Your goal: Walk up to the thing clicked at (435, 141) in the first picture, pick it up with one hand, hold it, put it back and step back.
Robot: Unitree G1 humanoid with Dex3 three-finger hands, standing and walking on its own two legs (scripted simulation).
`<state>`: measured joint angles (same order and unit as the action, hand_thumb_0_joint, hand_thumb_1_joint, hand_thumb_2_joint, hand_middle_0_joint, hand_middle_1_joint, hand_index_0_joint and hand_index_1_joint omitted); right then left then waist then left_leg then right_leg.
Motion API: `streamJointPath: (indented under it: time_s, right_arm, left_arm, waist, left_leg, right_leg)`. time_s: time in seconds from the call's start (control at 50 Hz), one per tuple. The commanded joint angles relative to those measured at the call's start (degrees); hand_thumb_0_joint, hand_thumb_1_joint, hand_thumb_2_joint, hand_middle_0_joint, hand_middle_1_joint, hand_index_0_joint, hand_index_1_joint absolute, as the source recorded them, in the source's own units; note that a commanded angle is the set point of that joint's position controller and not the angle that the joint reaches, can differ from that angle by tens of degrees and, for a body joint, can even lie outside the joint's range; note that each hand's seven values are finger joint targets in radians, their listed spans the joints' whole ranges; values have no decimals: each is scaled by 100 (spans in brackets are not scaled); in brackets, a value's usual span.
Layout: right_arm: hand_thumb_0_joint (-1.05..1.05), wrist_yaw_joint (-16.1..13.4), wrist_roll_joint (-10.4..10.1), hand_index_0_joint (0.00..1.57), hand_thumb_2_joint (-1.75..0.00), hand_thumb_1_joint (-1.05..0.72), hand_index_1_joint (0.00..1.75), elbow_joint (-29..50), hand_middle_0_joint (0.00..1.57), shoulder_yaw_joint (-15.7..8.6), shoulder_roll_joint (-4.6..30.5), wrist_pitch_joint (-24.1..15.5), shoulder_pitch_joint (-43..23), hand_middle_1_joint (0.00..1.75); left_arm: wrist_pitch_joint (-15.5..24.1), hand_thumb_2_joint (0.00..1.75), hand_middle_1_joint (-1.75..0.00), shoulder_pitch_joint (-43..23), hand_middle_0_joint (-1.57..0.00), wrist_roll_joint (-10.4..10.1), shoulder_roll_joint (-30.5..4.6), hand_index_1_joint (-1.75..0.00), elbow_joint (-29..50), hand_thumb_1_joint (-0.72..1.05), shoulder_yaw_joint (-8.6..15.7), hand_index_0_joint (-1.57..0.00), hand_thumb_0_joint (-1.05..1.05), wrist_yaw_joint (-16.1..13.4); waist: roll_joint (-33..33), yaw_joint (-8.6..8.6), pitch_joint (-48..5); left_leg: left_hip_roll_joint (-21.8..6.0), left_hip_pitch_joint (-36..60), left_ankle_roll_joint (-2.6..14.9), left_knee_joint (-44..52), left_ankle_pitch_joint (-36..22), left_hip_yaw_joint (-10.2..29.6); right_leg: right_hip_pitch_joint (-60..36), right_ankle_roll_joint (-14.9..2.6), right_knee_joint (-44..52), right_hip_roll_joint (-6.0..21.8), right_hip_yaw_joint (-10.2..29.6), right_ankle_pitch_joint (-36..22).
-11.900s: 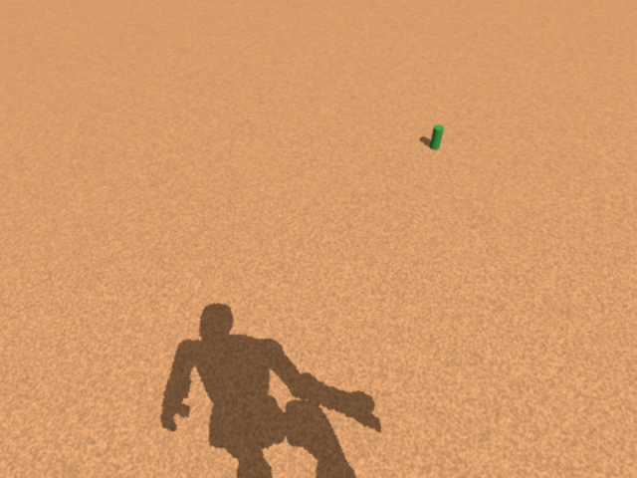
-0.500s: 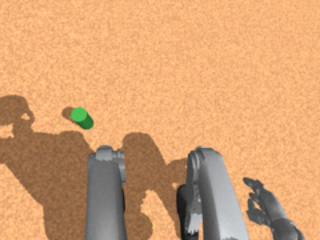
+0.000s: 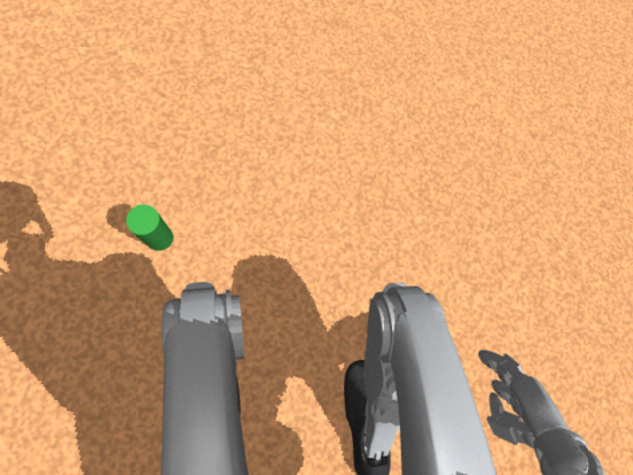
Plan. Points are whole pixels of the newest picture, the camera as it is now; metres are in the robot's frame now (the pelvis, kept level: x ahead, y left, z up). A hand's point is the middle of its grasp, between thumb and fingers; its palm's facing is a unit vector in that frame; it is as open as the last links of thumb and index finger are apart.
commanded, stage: go down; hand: left
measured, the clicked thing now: (152, 229) +0.45 +0.29 -0.31
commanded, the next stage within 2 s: approach in 1.14 s
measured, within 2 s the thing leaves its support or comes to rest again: neither
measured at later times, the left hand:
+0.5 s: hand out of the picture +0.32 +0.47 -0.01, palm faces +0.31 -0.94 -0.13, open 17.3 cm
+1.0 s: hand out of the picture +0.32 +0.47 +0.00, palm faces +0.31 -0.94 -0.11, open 17.3 cm
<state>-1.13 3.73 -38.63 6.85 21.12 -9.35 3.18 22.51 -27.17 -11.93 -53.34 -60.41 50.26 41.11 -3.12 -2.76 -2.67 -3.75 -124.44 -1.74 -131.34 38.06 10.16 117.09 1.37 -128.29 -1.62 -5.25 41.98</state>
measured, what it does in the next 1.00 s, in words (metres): stands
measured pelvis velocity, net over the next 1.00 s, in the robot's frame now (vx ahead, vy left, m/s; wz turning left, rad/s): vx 0.00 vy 0.00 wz -0.02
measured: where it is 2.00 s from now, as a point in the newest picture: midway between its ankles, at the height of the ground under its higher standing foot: (296, 442)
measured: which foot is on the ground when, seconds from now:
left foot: down 0.00-1.00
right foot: down 0.00-1.00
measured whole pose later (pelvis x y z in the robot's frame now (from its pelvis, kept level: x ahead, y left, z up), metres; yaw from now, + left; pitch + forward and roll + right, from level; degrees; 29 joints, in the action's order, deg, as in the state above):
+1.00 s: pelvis +0.00 +0.00 -0.02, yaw -1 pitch +29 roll -9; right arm -1.9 3.9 -38.6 9.3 21.8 -10.0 1.0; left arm 24.6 -26.2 -17.3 -56.2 -61.9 54.1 46.0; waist -4.0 -2.5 -0.7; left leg -3.6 -126.3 -1.9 -134.7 38.2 11.4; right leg 118.7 1.6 -131.0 -2.2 -5.9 41.8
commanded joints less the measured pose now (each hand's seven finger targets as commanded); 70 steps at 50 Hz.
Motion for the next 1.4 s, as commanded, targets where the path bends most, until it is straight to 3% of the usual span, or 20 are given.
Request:
streamJointPath:
  time_s: [0.0, 0.22, 0.26, 0.34, 0.56, 0.62, 0.72, 0.78, 0.82, 0.84, 0.86, 0.96, 0.98, 1.02, 1.1, 1.2, 1.22, 1.28, 1.34, 1.38]
  right_arm:
    - [0, -144, -47, 20, -90, -89, 30, 284, 20, -494, 1377, -140, 603, 30]
    - [0, -149, -62, 20, -90, -89, 30, 298, 20, -493, 1458, -135, 498, 30]
    - [0, -146, -68, 20, -90, -90, 30, 280, 20, -467, 1441, -134, 535, 30]
    - [0, -166, -51, 20, -90, -89, 30, 286, 20, -424, 1427, -160, 460, 30]
    - [0, -170, -33, 20, -90, -89, 30, 284, 20, -393, 1469, -165, 468, 30]
    - [0, -188, -59, 20, -90, -89, 30, 277, 20, -395, 1472, -154, 435, 30]
    - [0, -206, -81, 20, -90, -90, 30, 315, 20, -354, 1440, -146, 331, 30]
    - [0, -208, -79, 20, -90, -89, 30, 332, 20, -326, 1435, -171, 299, 30]
    - [0, -209, -69, 20, -90, -89, 30, 304, 20, -293, 1433, -177, 343, 30]
    - [0, -211, -60, 20, -90, -89, 30, 298, 20, -276, 1430, -193, 315, 30]
    - [0, -219, -57, 20, -90, -89, 30, 315, 20, -293, 1446, -196, 326, 30]
    - [0, -228, -32, 20, -90, -89, 30, 274, 20, -301, 1500, -221, 379, 30]
    - [0, -231, -43, 20, -90, -89, 30, 259, 20, -319, 1502, -215, 403, 30]
    - [0, -230, -41, 20, -90, -89, 30, 265, 20, -332, 1509, -222, 384, 30]
    - [0, -263, -53, 20, -90, -89, 30, 246, 20, -309, 1491, -200, 357, 30]
    - [0, -255, -61, 20, -90, -89, 30, 288, 20, -287, 1410, -193, 337, 30]
    - [0, -258, -73, 20, -91, -92, 30, 293, 20, -290, 1405, -200, 289, 30]
    - [0, -247, -53, 20, -90, -90, 30, 305, 20, -273, 1426, -230, 244, 30]
    - [0, -238, -11, 20, -89, -89, 30, 271, 20, -245, 1452, -276, 226, 30]
    - [0, -228, 49, 20, -90, -89, 30, 240, 20, -197, 1472, -314, 198, 30]
  left_arm:
    - [387, 10, -10, -685, -2, -261, -2595, -8, 1040, -52, 551, -4, 0, 16]
    - [423, 11, -11, -643, -1, -367, -2666, -9, 1241, -50, 615, -3, 0, 152]
    - [424, 10, -10, -576, -2, -414, -2622, -8, 1148, -52, 663, -4, 0, 165]
    - [454, 10, -10, -646, -1, -455, -2651, -8, 940, -50, 641, -4, 0, 197]
    - [495, 12, -10, -541, -1, -554, -2640, -9, 1177, -49, 715, -3, 0, 278]
    - [487, 10, -9, -711, -1, -543, -2731, -8, 1235, -51, 692, -3, 0, 263]
    - [471, 10, -9, -551, -1, -603, -2850, -7, 1154, -51, 823, -3, 0, 262]
    - [449, 11, -10, -468, -1, -658, -2691, -8, 809, -51, 749, -3, 0, 331]
    - [477, 11, -10, -370, -1, -706, -2600, -8, 683, -50, 781, -3, 0, 384]
    - [501, 11, -9, -454, -1, -725, -2725, -8, 753, -49, 804, -3, 0, 420]
    - [517, 12, -10, -560, 0, -725, -2654, -8, 752, -49, 734, -3, 0, 449]
    - [583, 11, -9, -599, -1, -779, -2800, -7, 1072, -47, 844, -3, 0, 499]
    - [587, 12, -10, -722, -1, -775, -2774, -8, 1171, -46, 814, -3, 0, 501]
    - [575, 11, -10, -589, -1, -798, -2866, -8, 1255, -49, 927, -3, 0, 482]
    - [538, 12, -9, -660, -1, -806, -2969, -8, 1275, -49, 979, -3, 0, 451]
    - [403, 11, -9, -307, -2, -822, -2714, -8, 936, -52, 914, -3, 0, 444]
    - [419, 12, -12, -392, -6, -849, -2648, -14, 923, -55, 847, -4, 0, 466]
    - [510, 7, -10, -276, -5, -956, -2361, -9, 767, -48, 783, -5, 0, 535]
    - [708, 8, -11, -396, -5, -1084, -1869, -11, 306, -52, 611, -5, 0, 568]
    - [902, 9, -11, -649, -5, -1117, -1864, -11, 111, -50, 554, -5, 0, 569]
  waist:
    - [1542, 315, -3552]
    - [1963, 340, -3518]
    - [1786, 318, -3552]
    - [1600, 268, -3369]
    - [1849, 317, -3571]
    - [1906, 270, -3482]
    - [1791, 371, -3289]
    - [1627, 260, -3098]
    - [1499, 248, -3165]
    - [1552, 297, -3179]
    - [1525, 184, -3182]
    - [1811, 301, -3571]
    - [1876, 252, -3613]
    - [1862, 354, -3713]
    - [1946, 372, -3586]
    - [1640, 382, -3327]
    - [1578, 324, -3249]
    - [1495, 233, -3105]
    - [1194, -11, -2811]
    - [1053, -89, -2756]
  left_leg:
    - [17, 2867, 292, 1554, -748, -506]
    - [-13, 3130, 224, 1663, -606, -353]
    - [1, 3090, 241, 1595, -798, -350]
    - [20, 2747, 289, 1461, -544, -434]
    - [10, 2953, 243, 1470, -714, -406]
    - [9, 2957, 241, 1523, -542, -384]
    - [16, 2720, 259, 1584, -256, -372]
    - [27, 2525, 276, 1487, -315, -389]
    - [28, 2551, 290, 1389, -526, -389]
    - [20, 2515, 291, 1354, -604, -417]
    - [19, 2531, 300, 1332, -514, -387]
    - [-1, 2936, 259, 1346, -774, -377]
    - [-3, 2994, 247, 1374, -776, -359]
    - [3, 3030, 240, 1377, -819, -374]
    - [20, 2907, 245, 1438, -670, -404]
    - [25, 2576, 266, 1414, -612, -446]
    - [23, 2467, 279, 1410, -486, -441]
    - [12, 2443, 277, 1315, -598, -369]
    - [-5, 2311, 278, 1108, -654, -292]
    - [-11, 2144, 292, 948, -569, -279]
  right_leg:
    - [-1373, -354, 1345, -170, -241, -867]
    - [-954, -392, 1112, -164, -319, -784]
    - [-1029, -377, 1124, -172, -330, -895]
    - [-1069, -362, 1189, -195, -290, -716]
    - [-1174, -358, 1073, -201, -343, -867]
    - [-949, -372, 1062, -204, -339, -742]
    - [-954, -369, 1084, -212, -340, -551]
    - [-925, -364, 1080, -226, -351, -560]
    - [-1023, -349, 1072, -229, -361, -724]
    - [-1074, -349, 1069, -231, -322, -782]
    - [-1011, -341, 1086, -231, -343, -724]
    - [-1118, -352, 1000, -228, -342, -924]
    - [-1074, -356, 975, -221, -356, -920]
    - [-1118, -352, 993, -226, -343, -932]
    - [-1063, -359, 991, -216, -324, -836]
    - [-1169, -344, 1091, -236, -311, -775]
    - [-1113, -344, 1111, -246, -310, -683]
    - [-1004, -345, 1013, -252, -378, -782]
    - [-832, -340, 908, -279, -456, -853]
    - [-878, -325, 866, -284, -465, -822]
